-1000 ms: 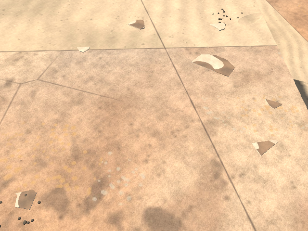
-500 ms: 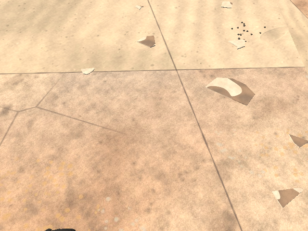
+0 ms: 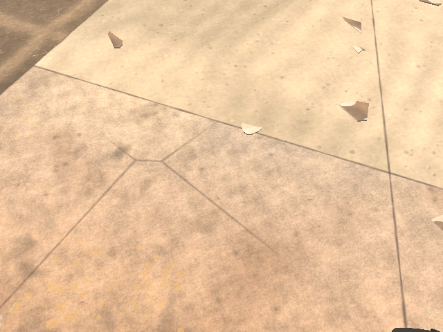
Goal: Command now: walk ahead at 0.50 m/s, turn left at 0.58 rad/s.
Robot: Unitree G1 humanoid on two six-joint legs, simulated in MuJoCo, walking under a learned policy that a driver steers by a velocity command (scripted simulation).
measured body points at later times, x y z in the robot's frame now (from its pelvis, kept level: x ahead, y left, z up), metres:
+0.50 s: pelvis +0.29 +0.01 +0.01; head +0.32 +0.02 +0.46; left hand +0.47 +0.28 -0.07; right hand +0.36 -0.28 -0.11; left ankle +0.11 +0.08 -0.71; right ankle +0.44 -0.07 -0.71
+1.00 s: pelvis +0.57 +0.05 +0.01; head +0.60 +0.05 +0.46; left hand +0.59 +0.34 -0.10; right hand +0.82 -0.19 -0.04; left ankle +0.70 +0.16 -0.72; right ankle +0.45 -0.06 -0.71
